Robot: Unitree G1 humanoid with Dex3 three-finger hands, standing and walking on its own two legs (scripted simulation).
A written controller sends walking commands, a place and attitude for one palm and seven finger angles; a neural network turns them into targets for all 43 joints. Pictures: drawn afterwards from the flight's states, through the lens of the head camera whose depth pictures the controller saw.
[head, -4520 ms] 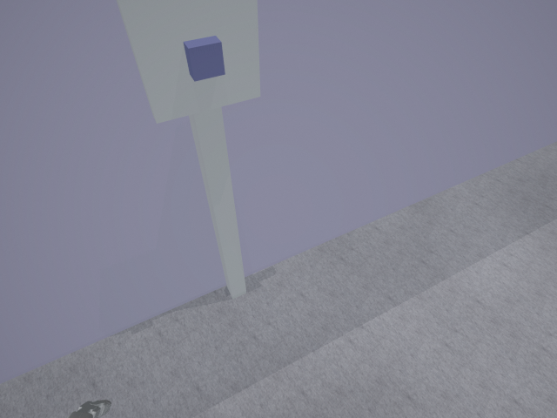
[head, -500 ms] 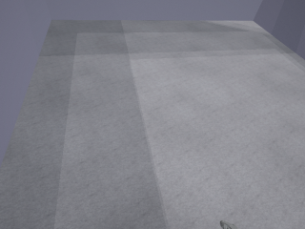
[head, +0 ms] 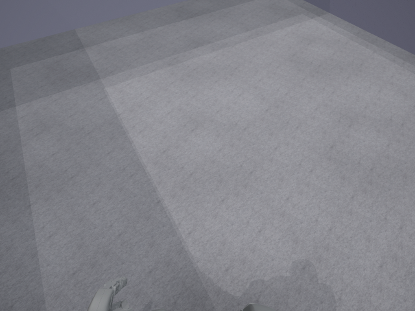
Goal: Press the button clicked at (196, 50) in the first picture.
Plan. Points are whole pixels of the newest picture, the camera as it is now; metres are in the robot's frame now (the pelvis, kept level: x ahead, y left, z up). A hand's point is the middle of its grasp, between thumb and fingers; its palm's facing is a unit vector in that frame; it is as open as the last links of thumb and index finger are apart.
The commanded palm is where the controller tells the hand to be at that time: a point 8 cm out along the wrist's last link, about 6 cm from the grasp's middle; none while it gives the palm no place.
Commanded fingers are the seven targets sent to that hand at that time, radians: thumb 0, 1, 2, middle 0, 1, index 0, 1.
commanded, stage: turn to face it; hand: left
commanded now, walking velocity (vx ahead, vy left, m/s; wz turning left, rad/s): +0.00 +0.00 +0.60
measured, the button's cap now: out of the picture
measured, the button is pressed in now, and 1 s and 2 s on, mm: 0 0 0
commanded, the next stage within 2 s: none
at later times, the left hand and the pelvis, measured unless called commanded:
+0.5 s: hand out of the picture +0.02 +0.26 -0.16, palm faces +0.32 -0.92 -0.24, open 7.4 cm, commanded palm none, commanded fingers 0.00 0.90 0.90 -0.20 -0.30 -0.20 -0.30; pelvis +0.02 +0.03 +0.01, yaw +16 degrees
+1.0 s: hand out of the picture -0.03 +0.16 -0.13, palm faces +0.56 -0.79 -0.25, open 7.4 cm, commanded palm none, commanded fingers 0.00 0.90 0.90 -0.20 -0.30 -0.20 -0.30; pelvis +0.01 -0.04 +0.02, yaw +35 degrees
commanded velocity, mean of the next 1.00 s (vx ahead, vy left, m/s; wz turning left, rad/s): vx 0.00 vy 0.00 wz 0.60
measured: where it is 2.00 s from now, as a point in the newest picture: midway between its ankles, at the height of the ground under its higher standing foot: outside the picture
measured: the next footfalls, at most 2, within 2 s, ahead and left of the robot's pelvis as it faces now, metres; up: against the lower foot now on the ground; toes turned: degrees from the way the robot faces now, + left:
left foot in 0.30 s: +0.07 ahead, +0.13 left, +0.00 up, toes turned +20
right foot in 0.78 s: +0.09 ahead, -0.12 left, +0.00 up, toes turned +24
